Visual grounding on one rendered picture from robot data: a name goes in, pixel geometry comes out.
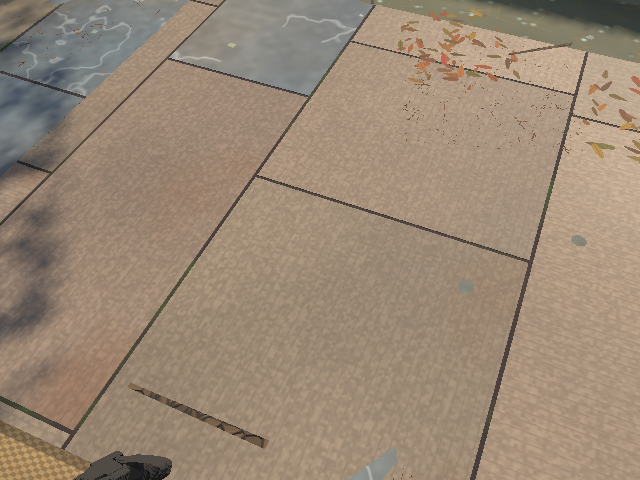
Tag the robot left hand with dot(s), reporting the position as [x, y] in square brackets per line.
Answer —
[116, 466]

